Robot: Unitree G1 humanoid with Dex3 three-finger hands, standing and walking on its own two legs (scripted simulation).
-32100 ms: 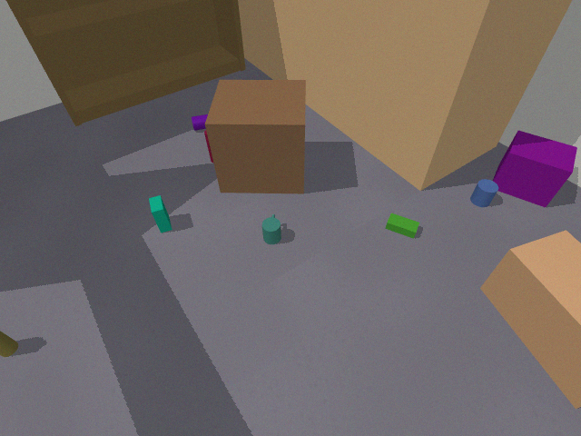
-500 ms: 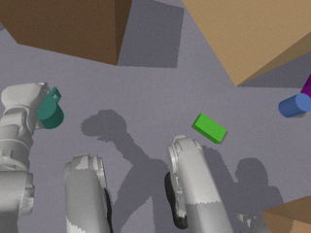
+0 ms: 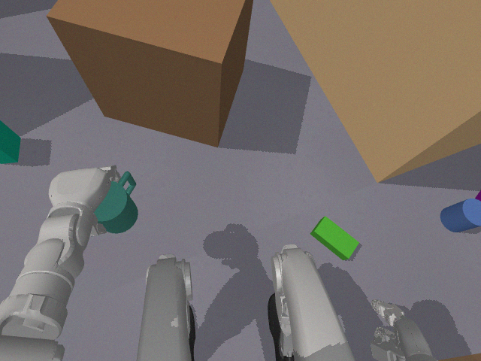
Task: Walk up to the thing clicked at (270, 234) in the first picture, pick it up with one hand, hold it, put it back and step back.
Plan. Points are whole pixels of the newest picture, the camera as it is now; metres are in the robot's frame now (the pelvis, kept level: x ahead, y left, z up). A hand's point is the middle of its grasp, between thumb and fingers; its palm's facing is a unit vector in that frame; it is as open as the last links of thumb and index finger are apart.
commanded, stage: lift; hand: left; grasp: from above
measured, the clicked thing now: (116, 200) +0.42 +0.22 -0.16
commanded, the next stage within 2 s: hold in 0.90 s
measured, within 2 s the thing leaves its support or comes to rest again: neither
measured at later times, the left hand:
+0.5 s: hand (48, 206) +0.34 +0.23 +0.07, palm faces -0.51 -0.09 -0.86, open 10.4 cm
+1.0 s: hand (14, 163) +0.36 +0.23 +0.15, palm faces -0.49 -0.09 -0.87, open 10.4 cm
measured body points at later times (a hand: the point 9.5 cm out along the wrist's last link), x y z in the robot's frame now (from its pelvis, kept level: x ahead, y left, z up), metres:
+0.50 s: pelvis +0.03 +0.00 +0.16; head +0.12 +0.01 +0.61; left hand +0.36 +0.23 +0.12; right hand +0.13 -0.27 +0.04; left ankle +0.08 +0.13 -0.47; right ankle +0.08 -0.15 -0.47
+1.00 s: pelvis +0.06 +0.00 +0.24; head +0.11 +0.00 +0.68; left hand +0.38 +0.23 +0.20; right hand +0.16 -0.27 +0.11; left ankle +0.08 +0.13 -0.47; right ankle +0.08 -0.15 -0.47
